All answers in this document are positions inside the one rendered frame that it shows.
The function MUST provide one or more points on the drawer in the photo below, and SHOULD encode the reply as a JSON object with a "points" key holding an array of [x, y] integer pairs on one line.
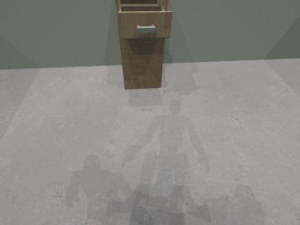
{"points": [[129, 17]]}

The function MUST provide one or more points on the cabinet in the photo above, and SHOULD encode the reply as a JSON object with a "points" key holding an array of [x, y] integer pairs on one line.
{"points": [[142, 58]]}

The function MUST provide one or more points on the handle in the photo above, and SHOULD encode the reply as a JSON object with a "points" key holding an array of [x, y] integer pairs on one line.
{"points": [[146, 29]]}

